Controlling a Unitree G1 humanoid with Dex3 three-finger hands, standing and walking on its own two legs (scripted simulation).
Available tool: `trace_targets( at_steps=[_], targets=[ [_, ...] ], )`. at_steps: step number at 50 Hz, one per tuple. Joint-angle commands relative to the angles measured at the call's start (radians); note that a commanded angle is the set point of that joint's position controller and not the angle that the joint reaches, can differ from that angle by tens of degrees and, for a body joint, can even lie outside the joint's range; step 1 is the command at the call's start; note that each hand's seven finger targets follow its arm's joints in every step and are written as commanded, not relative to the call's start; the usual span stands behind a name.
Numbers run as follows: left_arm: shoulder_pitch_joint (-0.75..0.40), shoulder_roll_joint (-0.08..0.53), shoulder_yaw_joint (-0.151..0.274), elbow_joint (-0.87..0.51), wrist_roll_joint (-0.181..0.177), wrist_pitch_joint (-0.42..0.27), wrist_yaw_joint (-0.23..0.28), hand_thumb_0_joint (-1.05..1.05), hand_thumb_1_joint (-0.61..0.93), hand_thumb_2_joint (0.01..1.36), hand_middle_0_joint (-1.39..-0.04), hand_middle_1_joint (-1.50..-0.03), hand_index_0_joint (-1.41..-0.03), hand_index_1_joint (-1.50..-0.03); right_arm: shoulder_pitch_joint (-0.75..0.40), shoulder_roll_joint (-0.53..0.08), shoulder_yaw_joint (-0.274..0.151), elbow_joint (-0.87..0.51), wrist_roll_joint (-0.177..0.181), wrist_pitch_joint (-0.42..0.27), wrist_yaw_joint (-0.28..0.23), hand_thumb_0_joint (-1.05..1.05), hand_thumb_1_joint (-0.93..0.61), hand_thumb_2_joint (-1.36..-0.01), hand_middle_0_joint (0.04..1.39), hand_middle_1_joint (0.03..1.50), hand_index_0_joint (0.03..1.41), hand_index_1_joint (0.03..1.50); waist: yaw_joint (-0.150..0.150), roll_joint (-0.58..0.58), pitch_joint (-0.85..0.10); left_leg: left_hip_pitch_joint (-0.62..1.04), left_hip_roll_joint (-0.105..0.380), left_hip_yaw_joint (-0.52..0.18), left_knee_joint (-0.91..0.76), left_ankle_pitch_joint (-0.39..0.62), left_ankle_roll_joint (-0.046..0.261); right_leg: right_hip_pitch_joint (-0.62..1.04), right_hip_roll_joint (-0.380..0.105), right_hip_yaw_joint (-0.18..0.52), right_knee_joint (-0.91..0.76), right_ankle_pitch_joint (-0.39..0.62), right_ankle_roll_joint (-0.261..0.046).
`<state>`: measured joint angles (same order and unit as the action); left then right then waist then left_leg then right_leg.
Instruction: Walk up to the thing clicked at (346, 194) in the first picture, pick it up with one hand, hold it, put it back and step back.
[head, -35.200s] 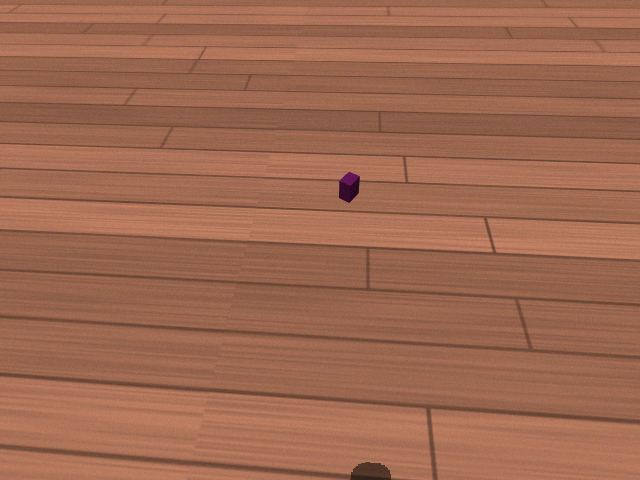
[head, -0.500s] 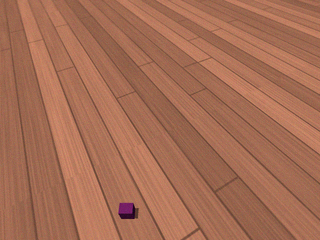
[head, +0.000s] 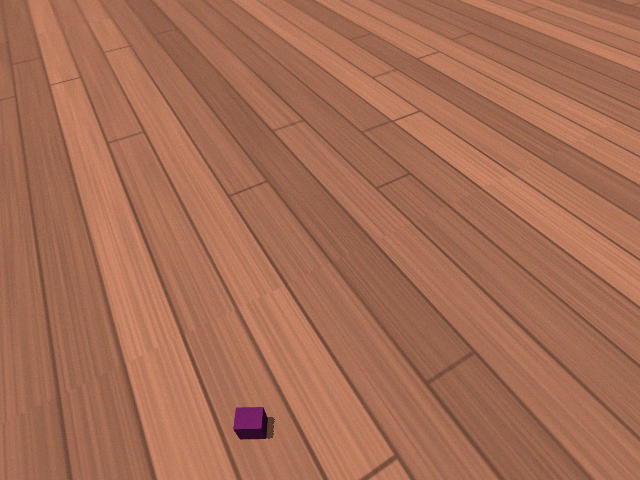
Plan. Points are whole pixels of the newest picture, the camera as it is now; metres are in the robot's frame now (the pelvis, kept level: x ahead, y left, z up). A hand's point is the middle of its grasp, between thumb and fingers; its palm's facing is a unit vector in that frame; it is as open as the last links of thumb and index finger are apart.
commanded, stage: stand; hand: left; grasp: from above
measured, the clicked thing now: (251, 423) +0.40 +0.24 -0.73
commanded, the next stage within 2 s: step back in 0.52 s
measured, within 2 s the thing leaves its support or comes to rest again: neither
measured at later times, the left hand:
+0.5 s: hand out of the picture +0.09 +0.24 -0.15, palm faces -0.02 -0.94 -0.35, open 7.4 cm
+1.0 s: hand out of the picture +0.07 +0.30 -0.18, palm faces -0.09 -0.93 -0.36, open 7.4 cm
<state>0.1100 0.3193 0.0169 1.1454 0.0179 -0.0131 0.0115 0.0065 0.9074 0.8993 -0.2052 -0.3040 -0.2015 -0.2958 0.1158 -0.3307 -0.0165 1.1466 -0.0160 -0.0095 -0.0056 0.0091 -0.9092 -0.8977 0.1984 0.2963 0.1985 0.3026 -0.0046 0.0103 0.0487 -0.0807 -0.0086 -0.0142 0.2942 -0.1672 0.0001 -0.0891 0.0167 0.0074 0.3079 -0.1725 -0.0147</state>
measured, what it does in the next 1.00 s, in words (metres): lifts its right foot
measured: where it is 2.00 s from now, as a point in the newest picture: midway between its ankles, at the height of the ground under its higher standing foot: outside the picture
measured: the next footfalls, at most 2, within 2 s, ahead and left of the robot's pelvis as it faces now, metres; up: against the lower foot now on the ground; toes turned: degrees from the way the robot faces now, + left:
right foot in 1.26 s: -0.11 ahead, -0.09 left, +0.00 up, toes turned -2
left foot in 1.64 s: -0.22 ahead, +0.14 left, +0.00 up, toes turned -4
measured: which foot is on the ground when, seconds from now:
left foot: down 0.00-1.00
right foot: down 0.00-0.84, up 0.86-1.00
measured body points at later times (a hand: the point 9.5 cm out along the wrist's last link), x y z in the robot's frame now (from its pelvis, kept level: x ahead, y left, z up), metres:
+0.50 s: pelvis +0.01 -0.01 +0.00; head +0.01 -0.02 +0.45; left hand +0.09 +0.29 -0.13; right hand +0.07 -0.31 -0.14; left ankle +0.00 +0.12 -0.75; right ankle +0.00 -0.11 -0.75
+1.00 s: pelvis -0.07 +0.04 -0.01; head +0.00 +0.07 +0.43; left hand +0.08 +0.35 -0.15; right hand -0.02 -0.28 -0.12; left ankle -0.06 +0.14 -0.75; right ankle -0.09 -0.09 -0.67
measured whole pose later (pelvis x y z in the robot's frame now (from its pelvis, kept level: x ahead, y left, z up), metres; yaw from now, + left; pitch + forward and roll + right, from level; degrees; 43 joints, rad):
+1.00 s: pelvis -0.07 +0.04 -0.01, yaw -2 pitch -1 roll -1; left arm 0.06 0.41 0.05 0.88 0.01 0.06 0.03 0.01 0.91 0.90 -0.20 -0.30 -0.20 -0.30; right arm 0.16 -0.36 -0.05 0.93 -0.02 0.03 -0.01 0.01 -0.91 -0.90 0.20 0.30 0.20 0.30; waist -0.03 -0.06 0.20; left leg -0.24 -0.02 -0.01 0.54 -0.27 0.04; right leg -0.46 0.14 0.16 1.12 -0.52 -0.01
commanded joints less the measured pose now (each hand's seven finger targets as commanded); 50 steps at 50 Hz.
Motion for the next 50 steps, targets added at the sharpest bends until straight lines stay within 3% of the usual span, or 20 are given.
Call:
trace_targets(
  at_steps=[1,5,10,24,25,26,28,30,33,34,36,38,40,41,42,43,44,46,47,50],
  targets=[
    [-0.043,0.204,0.036,-0.058,-0.005,-0.018,0.01,0.0,0.9,0.9,-0.2,-0.3,-0.2,-0.3,-0.044,-0.201,-0.033,-0.054,0.0,-0.023,-0.015,0.0,-0.9,-0.9,0.2,0.3,0.2,0.3,0.002,-0.001,-0.067,0.019,0.132,-0.094,-0.034,0.128,0.021,-0.005,-0.14,0.109,-0.046,0.122,-0.012],
    [-0.047,0.212,0.038,-0.058,-0.006,-0.021,0.01,0.0,0.9,0.9,-0.2,-0.3,-0.2,-0.3,-0.034,-0.195,-0.028,-0.052,0.001,-0.022,-0.013,0.0,-0.9,-0.9,0.2,0.3,0.2,0.3,0.0,-0.018,-0.052,-0.001,0.128,-0.095,-0.039,0.111,0.018,-0.005,-0.137,0.109,-0.047,0.116,-0.006],
    [-0.043,0.211,0.037,-0.062,-0.007,-0.019,0.01,0.0,0.9,0.9,-0.2,-0.3,-0.2,-0.3,-0.041,-0.201,-0.031,-0.057,0.003,-0.026,-0.016,0.0,-0.9,-0.9,0.2,0.3,0.2,0.3,0.002,-0.005,-0.091,0.04,0.136,-0.086,-0.024,0.194,0.02,0.013,-0.139,0.106,-0.025,0.215,-0.014],
    [-0.047,0.221,0.035,-0.066,-0.011,-0.023,0.011,0.0,0.9,0.9,-0.2,-0.3,-0.2,-0.3,-0.033,-0.205,-0.028,-0.059,0.003,-0.019,-0.013,0.0,-0.9,-0.9,0.2,0.3,0.2,0.3,-0.003,-0.009,-0.056,0.007,0.134,-0.083,-0.035,0.12,0.019,0.009,-0.14,0.117,-0.048,0.168,-0.013],
    [-0.041,0.221,0.035,-0.067,-0.009,-0.023,0.01,0.0,0.9,0.9,-0.2,-0.3,-0.2,-0.3,-0.041,-0.206,-0.029,-0.063,0.003,-0.02,-0.013,0.0,-0.9,-0.9,0.2,0.3,0.2,0.3,0.003,-0.002,-0.067,0.021,0.136,-0.083,-0.031,0.14,0.019,0.01,-0.138,0.111,-0.046,0.183,-0.014],
    [-0.045,0.306,0.074,-0.098,-0.028,-0.012,0.01,0.0,0.9,0.9,-0.2,-0.3,-0.2,-0.3,-0.078,-0.265,-0.048,-0.093,0.012,-0.002,-0.01,0.0,-0.9,-0.9,0.2,0.3,0.2,0.3,0.0,-0.041,0.038,-0.073,0.118,-0.088,0.084,0.242,0.037,-0.073,-0.129,0.133,0.028,0.366,-0.017],
    [-0.023,0.308,0.08,-0.132,-0.029,-0.006,0.014,0.0,0.9,0.9,-0.2,-0.3,-0.2,-0.3,-0.049,-0.248,-0.05,-0.119,0.024,0.009,-0.008,0.0,-0.9,-0.9,0.2,0.3,0.2,0.3,-0.006,-0.049,-0.038,-0.055,0.089,-0.049,0.189,0.244,0.038,-0.066,-0.164,0.158,0.052,0.438,-0.065],
    [-0.035,0.324,0.089,-0.17,-0.025,0.001,0.015,0.0,0.9,0.9,-0.2,-0.3,-0.2,-0.3,-0.024,-0.236,-0.056,-0.143,0.024,0.022,-0.007,0.0,-0.9,-0.9,0.2,0.3,0.2,0.3,-0.009,-0.099,-0.091,-0.079,0.034,-0.013,0.301,0.137,0.03,-0.073,-0.226,0.22,0.041,0.449,-0.133],
    [-0.068,0.338,0.094,-0.235,-0.002,0.011,0.017,0.0,0.9,0.9,-0.2,-0.3,-0.2,-0.3,-0.005,-0.232,-0.073,-0.183,0.014,0.045,-0.002,0.0,-0.9,-0.9,0.2,0.3,0.2,0.3,0.001,-0.178,-0.092,-0.165,-0.041,-0.042,0.588,-0.362,0.034,-0.135,-0.354,0.319,0.036,0.449,-0.255],
    [-0.081,0.333,0.095,-0.256,0.007,0.012,0.018,0.0,0.9,0.9,-0.2,-0.3,-0.2,-0.3,0.021,-0.226,-0.072,-0.193,0.015,0.05,0.0,0.0,-0.9,-0.9,0.2,0.3,0.2,0.3,-0.009,-0.183,-0.09,-0.19,-0.032,-0.076,0.626,-0.392,0.043,-0.135,-0.36,0.306,0.062,0.456,-0.269],
    [-0.11,0.314,0.088,-0.286,0.016,0.017,0.02,0.0,0.9,0.9,-0.2,-0.3,-0.2,-0.3,0.057,-0.233,-0.078,-0.208,0.022,0.047,0.001,0.0,-0.9,-0.9,0.2,0.3,0.2,0.3,-0.021,-0.173,-0.103,-0.209,-0.021,-0.079,0.604,-0.345,0.042,-0.114,-0.322,0.262,0.109,0.48,-0.241],
    [-0.108,0.308,0.081,-0.304,0.015,0.027,0.021,0.0,0.9,0.9,-0.2,-0.3,-0.2,-0.3,0.081,-0.23,-0.08,-0.217,0.015,0.038,0.0,0.0,-0.9,-0.9,0.2,0.3,0.2,0.3,-0.022,-0.147,-0.12,-0.183,-0.006,-0.043,0.397,-0.247,0.03,-0.072,-0.263,0.214,0.187,0.447,-0.183],
    [-0.096,0.299,0.075,-0.315,-0.004,0.048,0.013,0.0,0.9,0.9,-0.2,-0.3,-0.2,-0.3,0.094,-0.218,-0.087,-0.218,-0.005,0.026,-0.001,0.0,-0.9,-0.9,0.2,0.3,0.2,0.3,-0.037,-0.072,-0.101,-0.111,-0.012,0.004,0.099,0.034,0.022,-0.097,-0.174,0.146,0.291,0.339,-0.11],
    [-0.075,0.266,0.069,-0.331,-0.016,0.055,0.009,0.0,0.9,0.9,-0.2,-0.3,-0.2,-0.3,0.088,-0.253,-0.098,-0.232,-0.024,0.02,-0.005,0.0,-0.9,-0.9,0.2,0.3,0.2,0.3,-0.024,0.003,-0.097,-0.062,0.085,-0.119,0.047,0.205,0.042,-0.17,-0.097,0.124,0.37,0.194,-0.061],
    [-0.037,0.219,0.063,-0.337,-0.023,0.059,0.009,0.0,0.9,0.9,-0.2,-0.3,-0.2,-0.3,0.064,-0.331,-0.114,-0.251,-0.035,0.012,-0.007,0.0,-0.9,-0.9,0.2,0.3,0.2,0.3,0.009,0.189,-0.094,0.012,0.27,-0.357,0.024,0.441,0.101,-0.33,0.059,0.093,0.504,-0.278,-0.022],
    [-0.043,0.248,0.071,-0.338,-0.007,0.062,0.021,0.0,0.9,0.9,-0.2,-0.3,-0.2,-0.3,0.063,-0.394,-0.125,-0.266,-0.014,0.011,-0.005,0.0,-0.9,-0.9,0.2,0.3,0.2,0.3,-0.03,0.19,-0.108,-0.02,0.377,-0.398,0.072,0.595,0.229,-0.338,0.101,0.141,0.677,-0.479,0.0],
    [-0.066,0.261,0.076,-0.33,0.001,0.063,0.029,0.0,0.9,0.9,-0.2,-0.3,-0.2,-0.3,0.061,-0.385,-0.128,-0.279,-0.012,0.009,-0.009,0.0,-0.9,-0.9,0.2,0.3,0.2,0.3,-0.049,0.163,-0.113,-0.038,0.392,-0.429,0.077,0.606,0.26,-0.343,0.099,0.194,0.776,-0.501,0.002],
    [-0.024,0.254,0.077,-0.316,-0.015,0.062,0.029,0.0,0.9,0.9,-0.2,-0.3,-0.2,-0.3,-0.022,-0.302,-0.104,-0.296,-0.011,0.004,-0.022,0.0,-0.9,-0.9,0.2,0.3,0.2,0.3,0.01,0.108,-0.098,0.038,0.265,-0.248,0.151,0.663,0.206,-0.424,0.101,0.225,0.876,-0.387,0.0],
    [0.005,0.255,0.078,-0.313,-0.017,0.065,0.026,0.0,0.9,0.9,-0.2,-0.3,-0.2,-0.3,-0.02,-0.296,-0.101,-0.309,-0.011,0.005,-0.028,0.0,-0.9,-0.9,0.2,0.3,0.2,0.3,0.018,0.139,-0.088,0.025,0.247,-0.211,0.166,0.663,0.194,-0.431,0.102,0.211,0.907,-0.349,0.003],
    [-0.003,0.259,0.092,-0.339,-0.003,0.059,0.021,0.0,0.9,0.9,-0.2,-0.3,-0.2,-0.3,0.037,-0.285,-0.099,-0.317,-0.005,0.007,-0.036,0.0,-0.9,-0.9,0.2,0.3,0.2,0.3,-0.018,0.106,-0.093,0.079,0.262,-0.224,0.189,0.63,0.229,-0.432,0.091,0.191,0.882,-0.346,0.033]
  ],
)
